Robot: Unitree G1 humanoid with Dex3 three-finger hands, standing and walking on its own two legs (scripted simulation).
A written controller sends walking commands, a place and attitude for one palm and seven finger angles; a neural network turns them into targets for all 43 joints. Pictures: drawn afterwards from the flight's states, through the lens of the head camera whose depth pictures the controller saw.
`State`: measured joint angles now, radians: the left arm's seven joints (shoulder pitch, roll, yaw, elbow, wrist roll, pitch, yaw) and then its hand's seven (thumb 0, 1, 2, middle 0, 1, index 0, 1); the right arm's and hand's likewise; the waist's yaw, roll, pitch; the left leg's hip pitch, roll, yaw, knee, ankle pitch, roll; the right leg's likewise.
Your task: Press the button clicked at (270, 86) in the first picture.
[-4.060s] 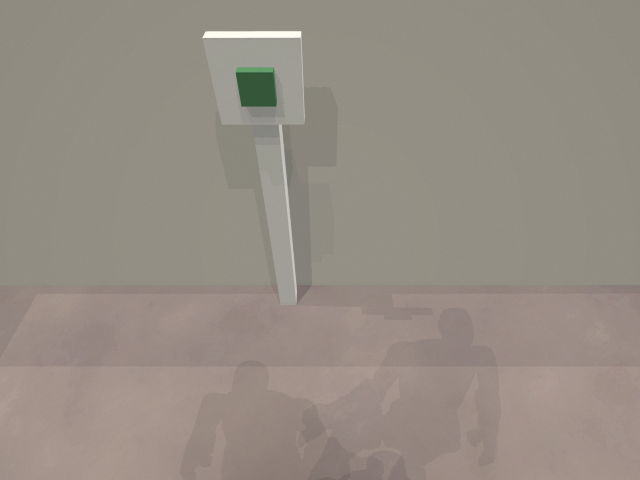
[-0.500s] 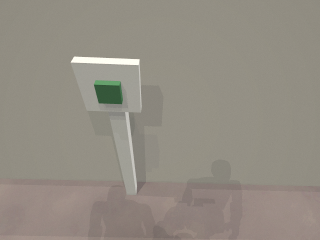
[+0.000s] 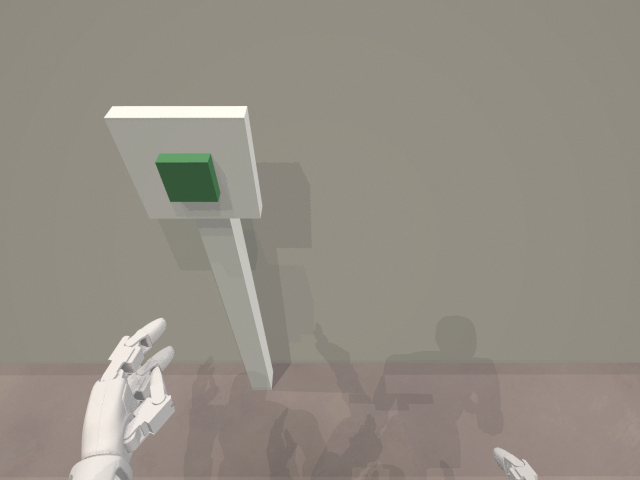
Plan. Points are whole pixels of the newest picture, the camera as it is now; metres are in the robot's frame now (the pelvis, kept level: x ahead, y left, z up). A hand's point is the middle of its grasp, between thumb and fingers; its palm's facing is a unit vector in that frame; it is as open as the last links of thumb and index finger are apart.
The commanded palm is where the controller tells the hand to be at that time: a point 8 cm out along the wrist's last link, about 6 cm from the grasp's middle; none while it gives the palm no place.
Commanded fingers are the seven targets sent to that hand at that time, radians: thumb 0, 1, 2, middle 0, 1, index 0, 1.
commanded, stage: raise the hand and make a fist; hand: left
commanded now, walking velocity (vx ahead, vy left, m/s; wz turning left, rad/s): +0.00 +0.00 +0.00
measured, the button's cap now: (190, 176) +0.50 +0.20 +0.13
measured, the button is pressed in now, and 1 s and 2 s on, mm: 0 0 0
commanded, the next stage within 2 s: aim a knuckle at the button in 1.78 s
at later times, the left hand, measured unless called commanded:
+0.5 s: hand (177, 431) +0.18 +0.16 +0.02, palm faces -0.01 -1.00 -0.04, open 3.5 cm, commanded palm +0.15 +0.23 +0.03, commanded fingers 0.00 0.90 0.90 -1.22 -1.41 -1.22 -1.41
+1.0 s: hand (131, 391) +0.21 +0.20 +0.08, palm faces +0.04 -1.00 -0.05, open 3.1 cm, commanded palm +0.18 +0.26 +0.09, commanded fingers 0.00 0.90 0.90 -1.30 -1.50 -1.30 -1.50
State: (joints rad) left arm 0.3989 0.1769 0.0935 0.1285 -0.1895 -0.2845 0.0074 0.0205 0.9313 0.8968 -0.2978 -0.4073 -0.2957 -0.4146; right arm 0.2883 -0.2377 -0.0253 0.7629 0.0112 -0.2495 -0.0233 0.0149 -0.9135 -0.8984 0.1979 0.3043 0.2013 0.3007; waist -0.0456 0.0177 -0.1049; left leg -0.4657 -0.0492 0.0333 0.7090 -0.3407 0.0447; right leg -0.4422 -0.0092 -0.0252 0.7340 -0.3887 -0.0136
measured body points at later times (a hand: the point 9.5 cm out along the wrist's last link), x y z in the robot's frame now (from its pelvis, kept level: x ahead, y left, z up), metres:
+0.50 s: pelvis -0.01 -0.04 -0.04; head +0.03 -0.04 +0.41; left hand +0.18 +0.22 +0.03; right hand +0.18 -0.25 -0.12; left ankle +0.01 +0.09 -0.71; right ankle -0.01 -0.11 -0.71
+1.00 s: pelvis +0.00 +0.01 -0.01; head +0.01 +0.01 +0.44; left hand +0.20 +0.26 +0.08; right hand +0.19 -0.22 -0.07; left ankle +0.01 +0.09 -0.72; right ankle -0.01 -0.11 -0.71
